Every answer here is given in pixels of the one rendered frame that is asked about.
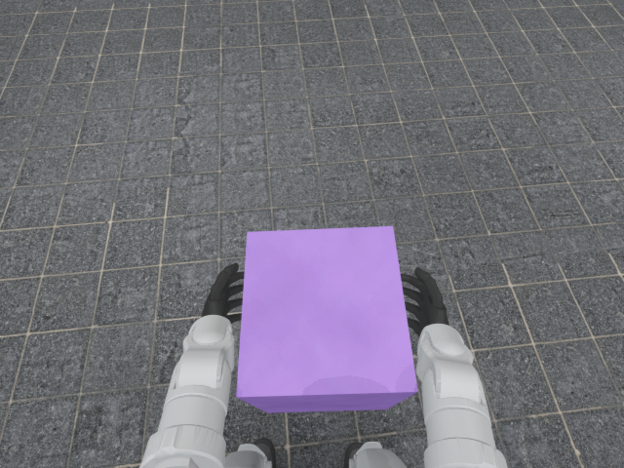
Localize robot left forearm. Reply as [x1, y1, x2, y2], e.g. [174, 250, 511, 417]
[139, 315, 235, 468]

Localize left robot hand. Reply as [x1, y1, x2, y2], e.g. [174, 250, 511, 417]
[201, 263, 245, 324]

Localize robot right thigh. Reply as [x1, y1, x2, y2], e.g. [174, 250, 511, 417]
[349, 448, 407, 468]

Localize robot right forearm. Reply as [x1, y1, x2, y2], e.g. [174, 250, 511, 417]
[416, 324, 508, 468]

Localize right robot hand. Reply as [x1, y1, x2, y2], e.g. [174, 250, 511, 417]
[401, 267, 449, 336]

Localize carton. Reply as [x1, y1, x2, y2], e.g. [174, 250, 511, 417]
[236, 226, 418, 413]

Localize right robot shin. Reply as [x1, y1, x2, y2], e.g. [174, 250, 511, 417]
[356, 442, 382, 455]

